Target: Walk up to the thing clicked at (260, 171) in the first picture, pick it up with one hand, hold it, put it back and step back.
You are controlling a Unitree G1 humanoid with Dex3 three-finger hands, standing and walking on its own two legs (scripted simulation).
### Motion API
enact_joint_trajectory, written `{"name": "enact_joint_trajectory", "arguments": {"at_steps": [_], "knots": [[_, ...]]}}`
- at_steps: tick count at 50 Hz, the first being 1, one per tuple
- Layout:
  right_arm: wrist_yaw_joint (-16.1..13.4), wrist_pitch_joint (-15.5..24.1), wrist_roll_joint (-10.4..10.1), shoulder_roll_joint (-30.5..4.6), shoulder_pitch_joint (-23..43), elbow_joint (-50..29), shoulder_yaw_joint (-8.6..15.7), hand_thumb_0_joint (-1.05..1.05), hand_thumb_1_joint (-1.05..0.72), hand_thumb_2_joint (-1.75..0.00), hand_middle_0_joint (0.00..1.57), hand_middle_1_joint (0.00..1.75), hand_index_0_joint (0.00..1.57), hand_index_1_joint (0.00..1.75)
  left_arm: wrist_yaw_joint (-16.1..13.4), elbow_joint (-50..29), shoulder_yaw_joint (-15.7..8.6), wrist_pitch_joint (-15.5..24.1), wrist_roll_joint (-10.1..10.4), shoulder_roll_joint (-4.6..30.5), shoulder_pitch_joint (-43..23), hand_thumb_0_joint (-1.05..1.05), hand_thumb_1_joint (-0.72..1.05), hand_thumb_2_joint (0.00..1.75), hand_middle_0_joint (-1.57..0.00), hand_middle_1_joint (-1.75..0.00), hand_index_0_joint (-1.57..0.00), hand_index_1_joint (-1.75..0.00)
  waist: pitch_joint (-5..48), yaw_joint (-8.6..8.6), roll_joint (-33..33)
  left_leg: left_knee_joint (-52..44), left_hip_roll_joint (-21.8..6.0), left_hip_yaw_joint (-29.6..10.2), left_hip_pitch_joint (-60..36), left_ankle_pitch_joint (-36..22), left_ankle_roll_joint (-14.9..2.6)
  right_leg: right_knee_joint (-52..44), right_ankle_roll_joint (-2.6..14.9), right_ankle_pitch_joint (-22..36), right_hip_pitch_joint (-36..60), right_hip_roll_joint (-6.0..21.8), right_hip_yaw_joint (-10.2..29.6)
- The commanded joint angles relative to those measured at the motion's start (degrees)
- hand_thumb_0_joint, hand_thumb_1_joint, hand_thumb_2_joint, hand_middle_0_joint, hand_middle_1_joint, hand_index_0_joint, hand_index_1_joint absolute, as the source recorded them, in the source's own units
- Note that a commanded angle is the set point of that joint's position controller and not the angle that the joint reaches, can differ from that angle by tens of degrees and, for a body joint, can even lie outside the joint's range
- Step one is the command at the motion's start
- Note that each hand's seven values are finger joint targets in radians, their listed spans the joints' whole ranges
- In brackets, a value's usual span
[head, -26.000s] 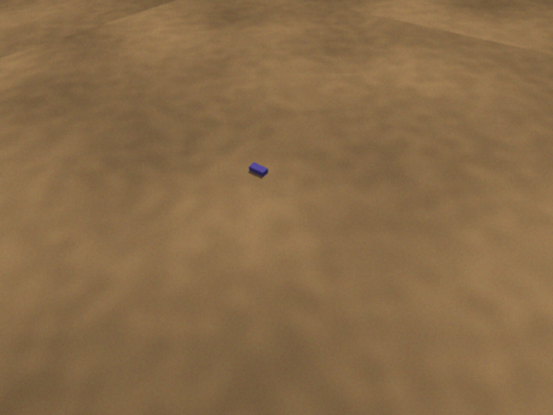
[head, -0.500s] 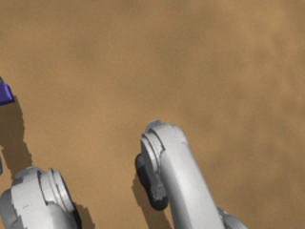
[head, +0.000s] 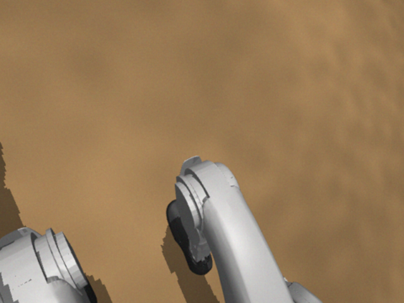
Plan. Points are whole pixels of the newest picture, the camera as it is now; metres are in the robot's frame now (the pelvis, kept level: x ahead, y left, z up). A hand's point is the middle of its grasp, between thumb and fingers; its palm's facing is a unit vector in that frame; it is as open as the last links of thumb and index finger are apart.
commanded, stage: rest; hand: left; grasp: from above
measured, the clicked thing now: out of the picture +0.50 +0.27 -0.27
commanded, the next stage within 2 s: open in 0.42 s
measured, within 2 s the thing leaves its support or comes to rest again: rests again in 0.14 s
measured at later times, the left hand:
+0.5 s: hand out of the picture +0.48 +0.27 -0.25, palm faces -0.43 -0.15 -0.89, open 7.4 cm
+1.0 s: hand out of the picture +0.49 +0.27 -0.25, palm faces -0.44 -0.14 -0.89, open 10.7 cm
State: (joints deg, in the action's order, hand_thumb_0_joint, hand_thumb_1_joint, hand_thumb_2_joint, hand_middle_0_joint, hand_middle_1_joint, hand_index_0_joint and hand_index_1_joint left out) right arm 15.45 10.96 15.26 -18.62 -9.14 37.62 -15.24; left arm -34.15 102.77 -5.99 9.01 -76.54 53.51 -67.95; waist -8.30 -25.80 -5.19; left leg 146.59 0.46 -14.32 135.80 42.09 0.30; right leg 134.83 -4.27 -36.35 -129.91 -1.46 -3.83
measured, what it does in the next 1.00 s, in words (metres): stands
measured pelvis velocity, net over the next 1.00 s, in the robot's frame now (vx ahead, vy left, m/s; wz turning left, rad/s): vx -0.01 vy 0.00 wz -0.03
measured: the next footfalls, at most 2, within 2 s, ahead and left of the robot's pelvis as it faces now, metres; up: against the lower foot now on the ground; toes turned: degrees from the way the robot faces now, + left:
none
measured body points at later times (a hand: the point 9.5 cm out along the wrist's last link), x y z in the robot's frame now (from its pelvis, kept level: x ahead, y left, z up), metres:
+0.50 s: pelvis +0.00 +0.00 +0.00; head +0.28 +0.13 +0.32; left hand +0.50 +0.27 -0.20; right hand +0.02 -0.24 -0.04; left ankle +0.06 +0.12 -0.27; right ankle +0.12 -0.15 -0.27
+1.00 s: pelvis -0.01 +0.00 +0.01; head +0.28 +0.13 +0.32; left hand +0.50 +0.27 -0.20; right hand +0.01 -0.24 -0.03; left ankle +0.06 +0.12 -0.27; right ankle +0.12 -0.15 -0.27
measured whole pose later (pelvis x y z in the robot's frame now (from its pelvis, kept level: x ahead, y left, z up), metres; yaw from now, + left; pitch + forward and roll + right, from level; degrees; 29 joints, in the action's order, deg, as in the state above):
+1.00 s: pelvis -0.01 +0.00 +0.01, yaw -2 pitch +29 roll -17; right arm 15.9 13.4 14.8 -20.2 -8.2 35.1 -19.7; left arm -34.7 102.8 -2.2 9.1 -74.0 57.8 -69.0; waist -11.6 -27.1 -7.4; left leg 145.8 0.2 -15.9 134.9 41.4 -0.2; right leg 132.3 -4.6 -35.0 -127.9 -1.7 -5.6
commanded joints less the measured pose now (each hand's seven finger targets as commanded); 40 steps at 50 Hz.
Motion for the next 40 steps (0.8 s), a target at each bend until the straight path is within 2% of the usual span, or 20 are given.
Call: {"name": "enact_joint_trajectory", "arguments": {"at_steps": [1,2,3,7,13,16,19,22,24,25,26,27,28,29,31,33,34,38,40], "knots": [[0.0,0.5,0.2,-19.4,-11.4,0.6,5.0,0.00,-0.91,-0.90,0.20,0.30,0.20,0.30,-2.7,-6.1,0.8,0.0,0.2,9.8,-17.6,0.00,0.81,0.27,-1.12,-0.33,-1.17,-0.27,35.8,-4.29,29.3,-15.5,-1.2,7.3,-28.2,-12.8,-0.79,-10.0,4.79,14.8,21.0,-2.0,-10.9],[0.0,0.6,0.2,-19.8,-12.0,0.7,5.3,0.00,-0.90,-0.90,0.20,0.30,0.20,0.30,-2.7,-6.9,0.6,0.0,0.3,10.0,-17.8,0.00,0.81,0.25,-1.11,-0.33,-1.17,-0.27,36.6,-4.36,30.2,-16.4,-1.4,6.9,-30.0,-14.1,-0.47,-9.8,4.91,15.5,21.1,-2.1,-11.1],[-0.1,0.8,-0.2,-19.6,-11.3,1.0,4.8,0.00,-0.90,-0.90,0.20,0.30,0.20,0.30,-3.0,-6.9,0.2,0.2,0.7,10.7,-18.7,0.00,0.81,0.25,-1.11,-0.33,-1.17,-0.27,35.7,-3.79,31.0,-16.7,-1.4,6.3,-29.2,-13.1,-0.26,-9.4,5.01,14.5,19.9,-1.8,-11.3],[0.5,1.5,0.2,-19.7,-10.8,0.0,4.0,0.00,-0.90,-0.90,0.20,0.30,0.20,0.30,-2.7,-6.4,1.6,0.2,0.6,9.6,-17.7,0.00,0.82,0.28,-1.13,-0.32,-1.18,-0.27,35.6,-4.87,30.4,-15.8,-1.6,6.0,-30.5,-14.5,-0.25,-9.1,4.70,15.8,20.6,-2.0,-11.6],[0.5,1.9,0.0,-20.3,-10.1,0.0,3.8,0.00,-0.90,-0.90,0.20,0.30,0.20,0.30,-3.8,-5.5,1.3,0.1,0.4,11.5,-17.9,0.00,0.82,0.27,-1.12,-0.33,-1.18,-0.28,34.2,-4.47,31.6,-17.5,-1.9,5.1,-30.1,-12.3,0.24,-9.2,4.99,14.2,20.0,-2.1,-11.7],[1.0,2.2,0.3,-20.5,-10.1,-0.6,3.5,0.00,-0.90,-0.90,0.20,0.30,0.20,0.30,-3.5,-6.2,2.1,0.1,0.3,10.3,-17.6,0.00,0.79,0.25,-1.10,-0.32,-1.15,-0.27,34.5,-5.23,31.8,-16.3,-2.0,5.0,-31.3,-14.7,0.26,-8.8,4.68,16.2,20.1,-2.0,-12.0],[1.1,2.6,0.0,-20.6,-10.2,-0.4,3.3,0.00,-0.90,-0.90,0.20,0.30,0.20,0.30,-3.7,-6.6,2.1,0.0,0.9,11.0,-17.6,0.00,0.79,0.24,-1.09,-0.31,-1.15,-0.26,34.9,-5.23,32.1,-15.9,-2.0,5.1,-31.8,-16.3,0.23,-9.0,4.65,17.6,21.3,-2.1,-11.8],[1.0,2.8,-0.1,-20.8,-10.1,-0.2,3.0,0.00,-0.90,-0.90,0.20,0.30,0.20,0.30,-3.7,-5.1,2.5,-0.3,1.3,11.2,-17.3,0.00,0.80,0.24,-1.11,-0.30,-1.16,-0.25,33.3,-5.44,30.6,-16.2,-2.0,5.1,-30.0,-14.3,0.09,-9.7,4.67,16.2,21.5,-2.2,-11.8],[0.8,2.6,0.0,-21.0,-10.5,-0.3,2.8,0.00,-0.90,-0.90,0.20,0.30,0.20,0.30,-4.0,-5.2,1.9,-0.2,1.3,12.7,-17.7,0.00,0.78,0.24,-1.10,-0.30,-1.15,-0.25,33.7,-5.66,31.2,-16.8,-2.0,5.2,-29.7,-13.8,0.06,-10.2,4.74,16.0,22.6,-2.2,-11.7],[0.9,2.8,0.0,-21.2,-9.9,-0.7,2.8,0.00,-0.90,-0.90,0.20,0.30,0.20,0.30,-3.6,-4.9,2.3,-0.2,1.4,11.4,-17.2,0.00,0.79,0.23,-1.10,-0.30,-1.15,-0.25,32.7,-5.68,30.6,-16.8,-2.1,4.8,-29.5,-13.3,0.11,-9.6,4.68,15.4,21.1,-1.9,-12.0],[1.0,2.7,0.1,-21.0,-10.5,-0.6,2.8,0.00,-0.90,-0.90,0.20,0.30,0.20,0.30,-3.7,-4.6,2.3,-0.2,1.3,12.0,-16.4,0.00,0.79,0.22,-1.10,-0.30,-1.15,-0.25,33.1,-5.57,30.5,-16.6,-2.1,5.2,-29.5,-13.6,-0.06,-10.2,4.69,15.7,22.3,-2.3,-11.9],[0.9,2.9,0.0,-21.1,-9.8,-1.1,2.5,0.00,-0.90,-0.90,0.20,0.30,0.20,0.30,-3.4,-5.0,2.7,-0.2,1.5,11.6,-16.7,0.00,0.71,0.30,-1.02,-0.32,-1.07,-0.29,32.6,-5.71,29.3,-16.2,-1.9,5.1,-28.8,-13.3,-0.21,-10.3,4.45,15.5,21.9,-2.0,-11.9],[0.9,2.8,0.1,-21.2,-10.5,-1.1,2.4,0.00,-0.90,-0.90,0.20,0.30,0.20,0.30,-3.4,-5.4,2.6,-0.2,1.8,11.8,-16.7,0.00,0.63,0.30,-0.94,-0.34,-0.99,-0.31,32.9,-6.17,29.7,-16.7,-2.1,5.0,-29.7,-13.7,-0.12,-10.5,4.56,15.8,22.5,-2.2,-12.0],[0.9,2.8,-0.1,-21.2,-10.2,-1.1,2.5,0.00,-0.90,-0.90,0.20,0.30,0.20,0.30,-3.2,-5.7,3.0,-0.1,1.7,11.7,-16.8,0.00,0.55,0.28,-0.86,-0.36,-0.91,-0.32,32.8,-5.91,29.8,-16.3,-2.0,5.3,-29.9,-13.9,-0.20,-10.6,4.47,16.1,22.5,-2.2,-11.9],[0.8,2.8,-0.2,-21.4,-10.8,-1.2,2.4,0.00,-0.90,-0.90,0.20,0.30,0.20,0.30,-3.3,-6.5,2.6,0.0,1.6,12.6,-17.3,0.00,0.39,0.29,-0.78,-0.39,-0.83,-0.34,34.4,-5.72,30.9,-16.8,-2.2,4.9,-31.4,-15.5,0.03,-10.4,4.58,16.9,22.8,-2.2,-12.0],[0.7,3.0,-0.4,-21.1,-9.8,-1.1,2.2,0.00,-0.90,-0.90,0.20,0.30,0.20,0.30,-3.1,-5.5,3.5,0.0,2.1,11.3,-16.9,0.00,0.25,0.35,-0.71,-0.41,-0.74,-0.38,32.3,-5.90,30.7,-16.5,-2.2,4.7,-30.6,-13.9,0.13,-10.1,4.53,15.9,21.4,-1.9,-12.1],[0.7,3.0,-0.1,-21.2,-10.2,-1.0,2.1,0.00,-0.90,-0.90,0.20,0.30,0.20,0.30,-3.1,-6.0,3.6,0.2,2.4,11.7,-17.1,0.00,0.21,0.37,-0.69,-0.42,-0.71,-0.40,32.3,-6.28,30.6,-16.8,-2.3,4.8,-30.2,-13.8,0.06,-10.6,4.53,15.7,22.5,-2.1,-12.1],[0.3,2.6,-0.4,-21.1,-10.0,-0.9,1.9,0.00,-0.90,-0.90,0.20,0.30,0.20,0.30,-3.6,-5.9,3.1,0.2,2.2,13.0,-17.3,0.00,0.09,0.47,-0.59,-0.52,-0.61,-0.50,33.1,-5.80,31.5,-17.7,-2.5,4.4,-30.2,-13.8,0.32,-10.9,4.72,16.0,22.8,-2.1,-11.9],[0.4,2.6,-0.3,-20.8,-9.8,-1.5,1.6,0.00,-0.90,-0.90,0.20,0.30,0.20,0.30,-3.1,-5.2,4.2,0.0,2.3,11.3,-16.0,0.00,0.03,0.52,-0.55,-0.55,-0.56,-0.54,32.0,-6.16,30.1,-17.1,-2.4,4.8,-29.7,-13.1,0.10,-10.9,4.61,15.6,22.6,-2.3,-12.1]]}}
